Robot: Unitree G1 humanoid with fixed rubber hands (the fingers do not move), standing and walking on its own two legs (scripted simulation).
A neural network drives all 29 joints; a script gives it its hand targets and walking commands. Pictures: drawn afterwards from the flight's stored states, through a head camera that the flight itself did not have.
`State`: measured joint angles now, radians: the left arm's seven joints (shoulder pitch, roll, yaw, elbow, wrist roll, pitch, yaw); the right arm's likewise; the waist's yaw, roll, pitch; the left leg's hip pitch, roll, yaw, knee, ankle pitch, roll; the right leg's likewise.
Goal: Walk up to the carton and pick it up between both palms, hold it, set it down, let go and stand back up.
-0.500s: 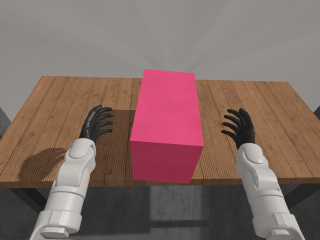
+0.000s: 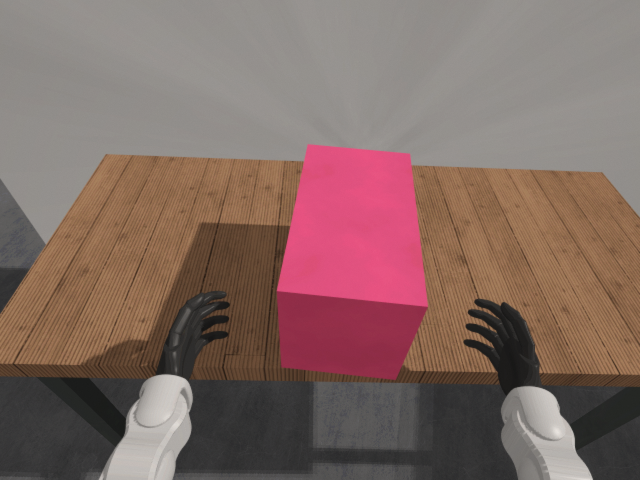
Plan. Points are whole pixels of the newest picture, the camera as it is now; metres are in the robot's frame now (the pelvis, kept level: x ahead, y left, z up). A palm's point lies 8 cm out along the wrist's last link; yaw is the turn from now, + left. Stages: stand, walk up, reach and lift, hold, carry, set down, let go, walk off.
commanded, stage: set down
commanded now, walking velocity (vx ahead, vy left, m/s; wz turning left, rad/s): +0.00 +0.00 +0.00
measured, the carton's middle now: (349, 254) +0.46 -0.04 +0.01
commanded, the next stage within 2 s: let go in 1.54 s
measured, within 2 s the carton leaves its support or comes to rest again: neither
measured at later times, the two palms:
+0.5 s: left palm (168, 430) +0.19 +0.18 -0.01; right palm (509, 439) +0.19 -0.21 +0.00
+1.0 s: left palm (149, 454) +0.17 +0.21 -0.03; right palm (505, 463) +0.17 -0.22 -0.04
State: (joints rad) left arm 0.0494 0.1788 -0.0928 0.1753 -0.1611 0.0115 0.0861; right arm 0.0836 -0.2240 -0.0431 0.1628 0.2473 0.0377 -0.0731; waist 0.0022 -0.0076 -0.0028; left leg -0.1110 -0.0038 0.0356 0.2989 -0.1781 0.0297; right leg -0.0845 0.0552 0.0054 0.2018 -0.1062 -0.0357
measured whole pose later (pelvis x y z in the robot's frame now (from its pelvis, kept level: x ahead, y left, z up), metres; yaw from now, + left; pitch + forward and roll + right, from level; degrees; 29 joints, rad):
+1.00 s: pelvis +0.02 +0.00 +0.00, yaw -1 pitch -2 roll -1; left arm 0.37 0.20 -0.06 0.17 -0.05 0.09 0.03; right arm 0.37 -0.15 -0.02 0.34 0.10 -0.13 -0.01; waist 0.05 -0.01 -0.02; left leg -0.07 0.00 0.06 0.33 -0.23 0.02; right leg -0.08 0.06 0.03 0.29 -0.18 -0.04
